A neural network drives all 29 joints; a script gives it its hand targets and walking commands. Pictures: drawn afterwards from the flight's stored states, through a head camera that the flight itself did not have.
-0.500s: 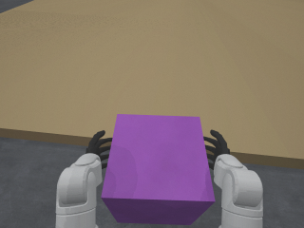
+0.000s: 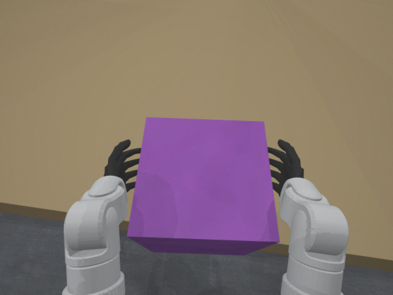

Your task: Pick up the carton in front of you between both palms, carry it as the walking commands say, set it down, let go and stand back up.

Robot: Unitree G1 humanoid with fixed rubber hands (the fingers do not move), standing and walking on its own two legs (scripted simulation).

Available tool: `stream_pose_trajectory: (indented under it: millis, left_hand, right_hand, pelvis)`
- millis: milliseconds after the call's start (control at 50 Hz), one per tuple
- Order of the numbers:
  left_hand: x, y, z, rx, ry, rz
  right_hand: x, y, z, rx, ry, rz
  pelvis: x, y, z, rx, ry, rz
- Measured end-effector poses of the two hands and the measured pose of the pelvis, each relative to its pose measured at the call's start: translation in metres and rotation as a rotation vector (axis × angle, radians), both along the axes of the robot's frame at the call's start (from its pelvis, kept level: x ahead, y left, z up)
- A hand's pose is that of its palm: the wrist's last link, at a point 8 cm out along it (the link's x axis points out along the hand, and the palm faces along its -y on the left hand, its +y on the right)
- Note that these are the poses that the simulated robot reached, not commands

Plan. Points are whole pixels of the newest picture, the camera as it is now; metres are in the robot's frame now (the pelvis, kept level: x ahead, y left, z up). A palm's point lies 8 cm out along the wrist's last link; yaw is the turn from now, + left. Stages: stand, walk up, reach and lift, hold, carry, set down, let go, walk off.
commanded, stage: carry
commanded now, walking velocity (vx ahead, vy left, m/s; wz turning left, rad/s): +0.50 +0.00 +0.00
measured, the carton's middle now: (201, 195) +0.32 +0.00 +0.06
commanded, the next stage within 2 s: none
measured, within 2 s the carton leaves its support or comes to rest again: neither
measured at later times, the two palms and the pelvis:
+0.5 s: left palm (149, 66) +0.65 +0.15 +0.16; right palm (257, 68) +0.67 -0.15 +0.16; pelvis +0.26 -0.01 +0.01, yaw +2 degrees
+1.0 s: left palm (143, 57) +0.73 +0.18 +0.15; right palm (242, 58) +0.74 -0.12 +0.15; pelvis +0.38 +0.03 +0.03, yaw +1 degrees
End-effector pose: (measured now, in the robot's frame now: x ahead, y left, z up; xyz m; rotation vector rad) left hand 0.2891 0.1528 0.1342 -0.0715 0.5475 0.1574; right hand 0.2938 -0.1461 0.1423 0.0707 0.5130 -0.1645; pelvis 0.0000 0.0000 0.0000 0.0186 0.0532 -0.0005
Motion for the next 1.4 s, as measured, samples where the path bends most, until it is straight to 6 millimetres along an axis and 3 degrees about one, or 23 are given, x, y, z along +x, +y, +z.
stream_pose_trajectory:
  millis: [160, 320, 420, 500, 600, 780, 960, 1240, 1400]
  left_hand:
    - [0.139, -0.003, 0.017, 0.015, 0.107, -0.089]
    - [0.263, -0.002, 0.044, 0.038, 0.092, -0.059]
    - [0.329, -0.003, 0.043, 0.079, 0.104, -0.012]
    - [0.362, -0.001, 0.027, 0.076, 0.184, 0.02]
    - [0.387, 0.004, 0.013, 0.019, 0.183, 0.055]
    - [0.425, 0.013, 0.023, -0.007, 0.085, 0.02]
    - [0.442, 0.028, 0.017, 0.056, 0.217, -0.009]
    - [0.456, 0.043, 0.017, 0.078, 0.217, -0.024]
    - [0.458, 0.045, 0.011, 0.079, 0.226, 0.008]
  right_hand:
    - [0.117, -0.003, 0.018, -0.047, 0.112, -0.046]
    - [0.255, -0.003, 0.045, -0.058, 0.097, 0.006]
    - [0.338, -0.004, 0.035, -0.039, 0.105, 0.067]
    - [0.378, -0.001, 0.015, -0.005, 0.186, 0.083]
    - [0.405, 0.003, 0.004, 0.022, 0.188, 0.061]
    - [0.428, 0.013, 0.02, -0.001, 0.092, 0.01]
    - [0.446, 0.028, 0.012, -0.053, 0.225, 0.044]
    - [0.465, 0.043, 0.015, -0.082, 0.224, 0.07]
    - [0.473, 0.045, 0.004, -0.072, 0.231, 0.098]
  pelvis:
    - [0.082, 0.016, 0.021, -0.026, 0.02, -0.007]
    - [0.172, 0.006, 0.026, -0.031, 0.035, 0.012]
    - [0.232, -0.007, 0.007, -0.022, 0.019, 0.029]
    - [0.258, -0.01, 0.013, -0.021, 0.034, 0.028]
    - [0.286, -0.008, 0.02, -0.007, 0.053, 0.026]
    - [0.33, 0.011, 0.02, -0.017, 0.06, 0.017]
    - [0.369, 0.026, 0.027, -0.03, 0.045, 0.022]
    - [0.393, 0.037, 0.032, -0.035, 0.03, 0.035]
    - [0.403, 0.03, 0.027, -0.025, 0.009, 0.061]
